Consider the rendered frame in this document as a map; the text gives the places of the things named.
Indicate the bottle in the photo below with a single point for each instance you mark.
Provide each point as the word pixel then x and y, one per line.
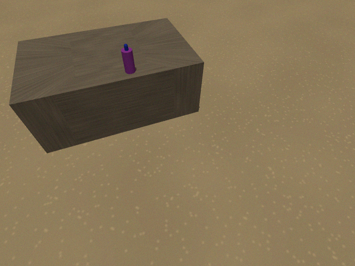
pixel 128 59

